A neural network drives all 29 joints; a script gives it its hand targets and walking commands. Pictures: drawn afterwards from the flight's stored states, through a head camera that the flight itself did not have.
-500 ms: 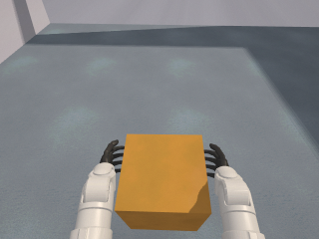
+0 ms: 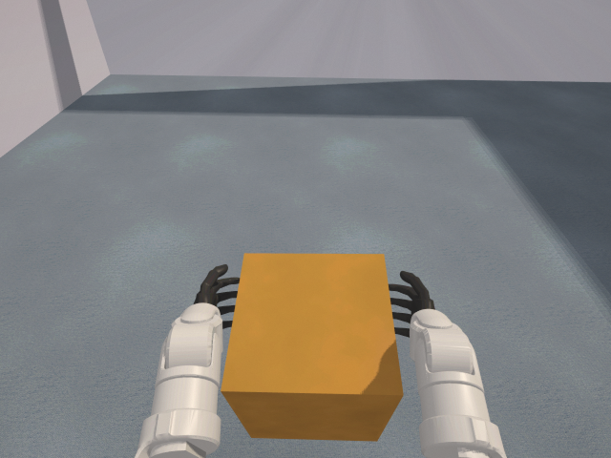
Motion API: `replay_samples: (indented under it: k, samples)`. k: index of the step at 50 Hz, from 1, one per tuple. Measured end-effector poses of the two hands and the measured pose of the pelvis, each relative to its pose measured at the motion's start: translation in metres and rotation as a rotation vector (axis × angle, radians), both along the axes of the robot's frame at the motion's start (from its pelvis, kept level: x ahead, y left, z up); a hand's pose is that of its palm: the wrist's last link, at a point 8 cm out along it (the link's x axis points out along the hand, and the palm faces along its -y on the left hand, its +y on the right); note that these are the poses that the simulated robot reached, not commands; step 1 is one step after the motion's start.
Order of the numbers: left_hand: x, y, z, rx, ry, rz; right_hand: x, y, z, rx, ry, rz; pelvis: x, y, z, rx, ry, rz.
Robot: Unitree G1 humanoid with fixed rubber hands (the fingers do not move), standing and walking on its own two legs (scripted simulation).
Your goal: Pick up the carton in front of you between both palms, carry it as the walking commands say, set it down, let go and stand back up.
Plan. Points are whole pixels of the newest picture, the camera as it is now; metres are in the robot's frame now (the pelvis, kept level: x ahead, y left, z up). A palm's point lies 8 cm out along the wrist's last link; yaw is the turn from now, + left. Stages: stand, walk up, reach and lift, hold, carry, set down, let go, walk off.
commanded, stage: set down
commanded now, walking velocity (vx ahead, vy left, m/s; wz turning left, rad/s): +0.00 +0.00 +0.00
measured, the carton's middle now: (313, 351) +0.30 +0.00 -0.05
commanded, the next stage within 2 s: none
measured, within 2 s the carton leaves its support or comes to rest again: neither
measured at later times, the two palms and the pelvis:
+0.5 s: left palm (233, 342) +0.34 +0.14 -0.09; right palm (398, 346) +0.34 -0.15 -0.10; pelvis -0.01 +0.00 -0.04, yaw +0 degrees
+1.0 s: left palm (251, 367) +0.38 +0.12 -0.25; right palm (386, 364) +0.40 -0.16 -0.26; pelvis -0.04 -0.01 -0.18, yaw +0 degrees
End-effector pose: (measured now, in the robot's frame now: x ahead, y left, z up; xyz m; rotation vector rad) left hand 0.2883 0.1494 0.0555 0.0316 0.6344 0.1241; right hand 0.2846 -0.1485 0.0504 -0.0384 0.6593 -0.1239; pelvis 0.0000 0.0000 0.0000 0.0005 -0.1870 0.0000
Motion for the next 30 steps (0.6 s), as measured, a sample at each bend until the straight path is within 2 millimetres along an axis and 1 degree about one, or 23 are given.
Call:
replay_samples:
  k: [4, 7, 10, 13, 17, 22, 26, 30]
  samples:
    - [0.007, 0.001, -0.001, -0.008, 0.003, 0.009, 0.008, 0.001, -0.001, 0.007, 0.002, -0.005, 0.002, 0.000, -0.001, -0.001, 0.001, 0.003]
    - [0.016, 0.000, -0.005, -0.015, 0.011, 0.025, 0.017, 0.002, -0.006, 0.016, 0.009, -0.014, 0.004, 0.001, -0.002, 0.000, 0.008, 0.006]
    - [0.026, 0.000, -0.014, -0.017, 0.025, 0.046, 0.028, 0.003, -0.016, 0.019, 0.022, -0.022, 0.005, 0.001, -0.005, 0.001, 0.030, 0.007]
    - [0.036, -0.002, -0.029, -0.009, 0.041, 0.059, 0.040, 0.003, -0.032, 0.012, 0.039, -0.022, 0.006, 0.001, -0.009, 0.001, 0.075, 0.007]
    - [0.047, -0.004, -0.061, 0.008, 0.052, 0.060, 0.052, 0.000, -0.065, -0.005, 0.051, -0.008, 0.003, 0.000, -0.016, 0.002, 0.184, 0.006]
    - [0.053, -0.009, -0.116, 0.015, 0.052, 0.070, 0.057, -0.003, -0.120, -0.012, 0.051, 0.003, -0.003, -0.001, -0.030, 0.006, 0.351, 0.005]
    - [0.053, -0.012, -0.161, 0.006, 0.044, 0.095, 0.060, -0.006, -0.166, -0.006, 0.042, -0.006, -0.008, -0.002, -0.047, 0.009, 0.492, 0.005]
    - [0.057, -0.017, -0.195, -0.013, 0.014, 0.122, 0.066, -0.009, -0.201, 0.008, 0.010, -0.032, -0.010, -0.003, -0.071, 0.017, 0.623, -0.011]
